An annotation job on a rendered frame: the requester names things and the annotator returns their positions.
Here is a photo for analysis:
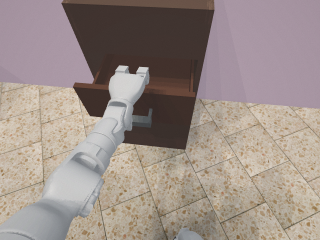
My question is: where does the robot left upper arm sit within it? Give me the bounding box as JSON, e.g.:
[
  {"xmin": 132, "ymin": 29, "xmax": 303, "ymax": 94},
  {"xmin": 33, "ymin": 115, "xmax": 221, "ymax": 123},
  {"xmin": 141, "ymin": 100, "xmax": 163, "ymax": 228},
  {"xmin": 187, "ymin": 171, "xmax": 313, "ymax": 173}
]
[{"xmin": 0, "ymin": 159, "xmax": 104, "ymax": 240}]

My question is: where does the drawer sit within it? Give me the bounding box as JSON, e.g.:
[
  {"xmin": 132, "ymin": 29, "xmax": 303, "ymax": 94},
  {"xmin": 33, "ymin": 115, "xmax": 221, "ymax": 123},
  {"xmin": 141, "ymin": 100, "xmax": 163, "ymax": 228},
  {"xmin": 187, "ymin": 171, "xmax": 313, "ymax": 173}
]
[{"xmin": 73, "ymin": 53, "xmax": 196, "ymax": 126}]

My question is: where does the left robot forearm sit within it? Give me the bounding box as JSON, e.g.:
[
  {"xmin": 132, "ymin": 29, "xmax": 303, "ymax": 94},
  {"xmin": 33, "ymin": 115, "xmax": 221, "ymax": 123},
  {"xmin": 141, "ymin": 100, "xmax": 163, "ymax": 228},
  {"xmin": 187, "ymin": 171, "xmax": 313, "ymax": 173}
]
[{"xmin": 42, "ymin": 98, "xmax": 134, "ymax": 197}]

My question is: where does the robot right shin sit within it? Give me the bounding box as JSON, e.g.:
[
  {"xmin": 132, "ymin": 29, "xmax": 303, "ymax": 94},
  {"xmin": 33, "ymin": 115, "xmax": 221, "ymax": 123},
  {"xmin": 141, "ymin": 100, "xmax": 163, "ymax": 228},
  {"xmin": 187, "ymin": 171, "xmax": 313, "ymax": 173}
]
[{"xmin": 177, "ymin": 227, "xmax": 190, "ymax": 236}]

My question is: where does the cabinet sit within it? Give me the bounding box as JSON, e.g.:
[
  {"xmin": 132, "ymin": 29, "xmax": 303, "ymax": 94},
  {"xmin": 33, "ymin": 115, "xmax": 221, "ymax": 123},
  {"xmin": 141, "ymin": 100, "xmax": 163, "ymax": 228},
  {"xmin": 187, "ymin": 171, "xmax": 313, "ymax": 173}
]
[{"xmin": 61, "ymin": 0, "xmax": 215, "ymax": 150}]

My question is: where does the handle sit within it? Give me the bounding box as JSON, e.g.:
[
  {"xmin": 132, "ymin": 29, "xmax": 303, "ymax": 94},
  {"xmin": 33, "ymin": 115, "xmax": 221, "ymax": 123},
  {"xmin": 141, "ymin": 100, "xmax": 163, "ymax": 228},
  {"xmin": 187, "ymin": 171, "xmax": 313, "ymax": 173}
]
[{"xmin": 132, "ymin": 108, "xmax": 153, "ymax": 128}]

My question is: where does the robot left hand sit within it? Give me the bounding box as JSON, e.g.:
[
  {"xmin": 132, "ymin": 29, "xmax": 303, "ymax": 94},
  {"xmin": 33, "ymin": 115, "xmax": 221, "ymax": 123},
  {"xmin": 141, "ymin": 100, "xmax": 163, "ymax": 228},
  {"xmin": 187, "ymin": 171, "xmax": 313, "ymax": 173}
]
[{"xmin": 108, "ymin": 65, "xmax": 150, "ymax": 131}]

